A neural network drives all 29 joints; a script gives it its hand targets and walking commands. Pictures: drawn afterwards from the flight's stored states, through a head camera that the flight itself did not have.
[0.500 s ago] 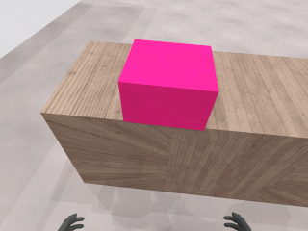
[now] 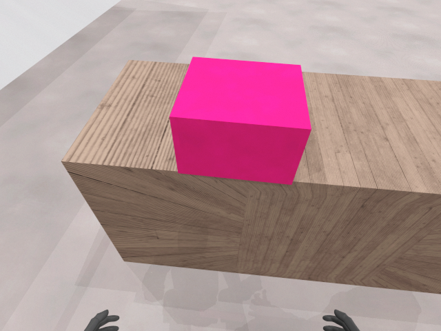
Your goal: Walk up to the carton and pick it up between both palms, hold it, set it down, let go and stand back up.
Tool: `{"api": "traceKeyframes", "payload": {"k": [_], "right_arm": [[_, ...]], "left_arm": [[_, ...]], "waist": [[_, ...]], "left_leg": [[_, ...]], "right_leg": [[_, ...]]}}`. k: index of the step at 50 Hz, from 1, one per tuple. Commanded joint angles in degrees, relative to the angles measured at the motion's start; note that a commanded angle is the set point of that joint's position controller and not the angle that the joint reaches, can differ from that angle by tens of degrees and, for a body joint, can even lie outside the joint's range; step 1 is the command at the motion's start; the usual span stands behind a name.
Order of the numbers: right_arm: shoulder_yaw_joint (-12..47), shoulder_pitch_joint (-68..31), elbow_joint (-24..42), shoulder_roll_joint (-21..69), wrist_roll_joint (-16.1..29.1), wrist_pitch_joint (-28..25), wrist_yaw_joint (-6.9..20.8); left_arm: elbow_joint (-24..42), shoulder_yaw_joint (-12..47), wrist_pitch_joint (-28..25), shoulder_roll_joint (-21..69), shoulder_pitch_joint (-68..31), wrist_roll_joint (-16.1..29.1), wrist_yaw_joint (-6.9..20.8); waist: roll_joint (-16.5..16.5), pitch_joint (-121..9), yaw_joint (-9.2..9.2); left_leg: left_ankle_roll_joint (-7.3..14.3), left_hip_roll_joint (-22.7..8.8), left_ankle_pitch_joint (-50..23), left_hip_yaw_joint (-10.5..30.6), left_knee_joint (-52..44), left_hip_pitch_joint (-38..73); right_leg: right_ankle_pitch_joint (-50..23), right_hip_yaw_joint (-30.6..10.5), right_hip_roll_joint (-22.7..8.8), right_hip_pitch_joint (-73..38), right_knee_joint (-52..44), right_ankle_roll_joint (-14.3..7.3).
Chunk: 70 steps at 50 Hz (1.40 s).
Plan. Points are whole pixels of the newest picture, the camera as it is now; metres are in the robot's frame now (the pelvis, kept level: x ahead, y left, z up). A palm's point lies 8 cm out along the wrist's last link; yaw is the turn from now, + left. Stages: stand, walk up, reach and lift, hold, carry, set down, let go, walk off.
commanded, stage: stand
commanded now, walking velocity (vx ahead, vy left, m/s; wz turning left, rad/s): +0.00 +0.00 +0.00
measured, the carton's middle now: (240, 118) +0.63 -0.05 +0.02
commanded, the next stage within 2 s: none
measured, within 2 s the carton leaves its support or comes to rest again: neither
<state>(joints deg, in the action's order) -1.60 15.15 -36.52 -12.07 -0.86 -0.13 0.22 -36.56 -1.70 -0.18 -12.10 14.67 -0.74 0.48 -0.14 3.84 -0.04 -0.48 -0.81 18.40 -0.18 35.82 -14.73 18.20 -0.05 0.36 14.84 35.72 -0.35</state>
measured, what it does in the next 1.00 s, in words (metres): stands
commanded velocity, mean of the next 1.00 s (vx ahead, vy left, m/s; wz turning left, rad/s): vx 0.00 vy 0.00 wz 0.00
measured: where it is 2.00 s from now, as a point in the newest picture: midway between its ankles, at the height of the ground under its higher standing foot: outside the picture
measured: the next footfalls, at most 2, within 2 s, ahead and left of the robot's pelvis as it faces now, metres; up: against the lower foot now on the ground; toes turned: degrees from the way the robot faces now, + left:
none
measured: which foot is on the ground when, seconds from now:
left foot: down 0.00-1.00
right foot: down 0.00-1.00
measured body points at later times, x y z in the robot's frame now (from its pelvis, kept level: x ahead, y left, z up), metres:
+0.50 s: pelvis +0.00 +0.00 +0.00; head +0.00 +0.00 +0.45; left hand +0.12 +0.24 -0.11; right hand +0.11 -0.24 -0.11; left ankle +0.01 +0.12 -0.73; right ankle +0.01 -0.12 -0.73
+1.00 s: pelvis -0.01 +0.00 +0.00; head +0.00 +0.01 +0.45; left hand +0.11 +0.25 -0.11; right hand +0.10 -0.24 -0.11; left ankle +0.01 +0.12 -0.73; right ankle +0.01 -0.12 -0.73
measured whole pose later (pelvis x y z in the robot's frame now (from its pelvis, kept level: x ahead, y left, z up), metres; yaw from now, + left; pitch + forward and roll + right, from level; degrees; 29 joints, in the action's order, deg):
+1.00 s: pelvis -0.01 +0.00 +0.00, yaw -1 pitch -3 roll +0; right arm -0.9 16.9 -39.1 -12.7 -0.5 -0.3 0.1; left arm -39.6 -1.0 -0.3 -12.5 16.3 -0.6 0.3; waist 0.4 2.6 0.1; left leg -0.1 -0.8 16.9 -1.4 33.6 -14.0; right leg 16.5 -1.3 0.4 14.8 33.9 0.0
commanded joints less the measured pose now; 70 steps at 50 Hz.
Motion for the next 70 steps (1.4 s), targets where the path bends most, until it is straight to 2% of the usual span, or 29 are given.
{"api": "traceKeyframes", "payload": {"k": [1,43,44,46,47,50,60,62,65,68,70], "right_arm": [[-2.35,-0.89,5.71,-7.79,0.04,-1.51,-0.28],[-1.8,1.37,2.88,-8.55,0.29,-1.49,-0.35],[-1.82,1.63,3.01,-8.74,0.33,-1.52,-0.42],[-1.79,1.15,2.94,-8.97,0.17,-1.64,-0.47],[-1.81,1.6,2.9,-8.93,0.26,-1.64,-0.48],[-1.76,1.31,2.86,-8.78,0.43,-1.51,-0.42],[-1.52,2.17,2.63,-9.19,0.46,-1.51,-0.58],[-1.54,2.15,2.21,-9.15,0.51,-1.44,-0.58],[-1.43,2.02,2.13,-8.79,0.64,-1.35,-0.53],[-1.59,2.69,1.83,-9.36,0.41,-1.37,-0.52],[-1.59,2.53,1.67,-9.25,0.31,-1.49,-0.55]], "left_arm": [[5.95,-2.31,-1.46,-7.88,-1.35,0.04,-0.27],[3.03,-1.86,-1.43,-8.31,0.92,0.2,-0.41],[2.72,-1.83,-1.41,-8.58,1.11,0.17,-0.39],[2.61,-1.59,-1.45,-8.17,1.18,0.3,-0.42],[2.31,-1.59,-1.48,-8.23,1.4,0.22,-0.39],[1.93,-1.49,-1.34,-8.42,1.65,0.23,-0.42],[1.03,-1.25,-1.39,-8.78,1.77,0.33,-0.59],[0.99,-1.38,-1.24,-8.79,1.74,0.23,-0.59],[0.56,-1.3,-1.21,-8.84,2.12,0.25,-0.58],[0.17,-1.15,-1.24,-8.95,2.56,0.29,-0.57],[0.06,-1.38,-1.28,-9.11,2.29,0.14,-0.68]], "waist": [[0.38,-4.06,0.03],[0.24,-2.69,0.01],[1.89,-3.53,0.17],[1.21,-3.46,0.03],[0.15,-4.24,0.29],[-0.32,-2.93,-0.1],[-0.02,-2.6,0.17],[0.47,-2.3,0.05],[-0.56,-0.39,0.07],[1.02,-0.78,-0.1],[-0.25,-1.41,-0.02]], "left_leg": [[2.15,-3.84,-7.28,4.75,-7.22,0.36],[2.31,-4.41,-4.95,4.53,-9.74,0.0],[2.48,-4.43,-4.75,4.88,-9.71,-0.04],[2.35,-4.32,-7.39,4.59,-9.19,0.77],[2.48,-4.36,-6.99,4.63,-9.5,0.96],[2.81,-4.56,-5.13,4.65,-9.76,-0.03],[2.7,-4.23,-7.26,4.31,-10.07,0.47],[2.79,-4.3,-5.54,4.82,-10.5,0.06],[2.51,-4.22,-4.6,4.56,-11.1,-0.92],[2.74,-4.4,-3.56,4.79,-11.57,-0.42],[2.88,-4.42,-3.4,4.7,-11.37,-0.42]], "right_leg": [[-7.25,-5.53,-5.06,0.64,-7.9,-1.9],[-6.2,-6.69,-4.81,1.06,-9.35,-1.58],[-5.42,-6.46,-4.62,0.56,-9.15,-1.46],[-7.35,-6.7,-4.83,1.12,-8.98,-1.53],[-7.02,-6.68,-4.81,0.94,-9.11,-1.56],[-5.86,-6.81,-4.74,1.3,-9.24,-1.56],[-7.83,-6.83,-4.87,0.75,-9.61,-1.34],[-5.85,-6.84,-4.74,0.77,-9.77,-1.36],[-5.97,-6.69,-4.56,1.49,-9.92,-1.28],[-4.73,-6.93,-4.7,1.68,-10.52,-1.37],[-4.82,-6.89,-4.74,1.02,-10.23,-1.31]]}}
